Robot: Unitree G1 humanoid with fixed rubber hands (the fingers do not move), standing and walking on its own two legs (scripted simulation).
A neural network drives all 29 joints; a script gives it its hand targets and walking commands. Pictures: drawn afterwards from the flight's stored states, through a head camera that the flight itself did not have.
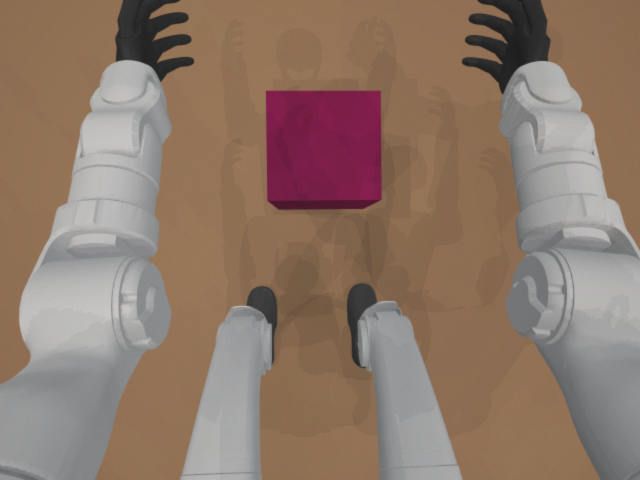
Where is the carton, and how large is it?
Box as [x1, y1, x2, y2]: [266, 91, 381, 209]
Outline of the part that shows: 266,91 268,201 279,209 363,208 381,199 380,91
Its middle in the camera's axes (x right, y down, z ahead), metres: +0.00 -0.18 +0.83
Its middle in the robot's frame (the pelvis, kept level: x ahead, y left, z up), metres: +0.52 -0.02 -0.52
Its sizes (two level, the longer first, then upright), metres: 0.210 0.200 0.250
